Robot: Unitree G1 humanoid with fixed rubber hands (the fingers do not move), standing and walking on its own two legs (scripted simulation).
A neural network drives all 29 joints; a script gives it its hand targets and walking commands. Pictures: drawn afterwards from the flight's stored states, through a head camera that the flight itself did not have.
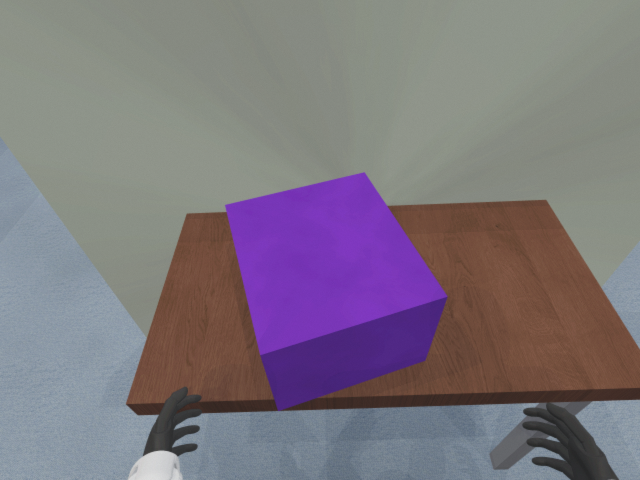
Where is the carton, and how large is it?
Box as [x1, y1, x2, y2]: [225, 172, 447, 410]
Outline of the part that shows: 364,172 225,205 259,352 278,410 422,361 425,359 447,296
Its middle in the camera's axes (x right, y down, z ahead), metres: +0.01 +0.07 +0.64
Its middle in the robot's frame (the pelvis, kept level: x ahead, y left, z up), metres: +0.43 +0.05 -0.04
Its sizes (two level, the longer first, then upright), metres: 0.283 0.250 0.184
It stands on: a table, 0.63 m high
